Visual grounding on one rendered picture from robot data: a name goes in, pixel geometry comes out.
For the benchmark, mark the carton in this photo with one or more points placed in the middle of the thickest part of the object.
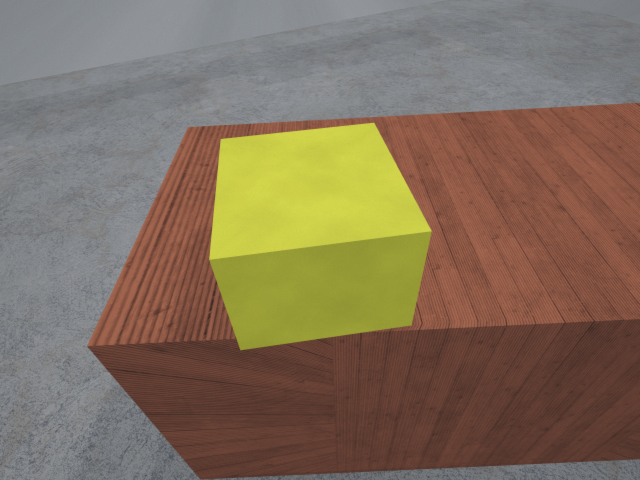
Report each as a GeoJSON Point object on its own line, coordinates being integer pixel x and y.
{"type": "Point", "coordinates": [315, 234]}

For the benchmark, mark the pedestal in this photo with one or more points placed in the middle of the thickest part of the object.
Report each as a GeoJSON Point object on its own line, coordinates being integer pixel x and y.
{"type": "Point", "coordinates": [525, 342]}

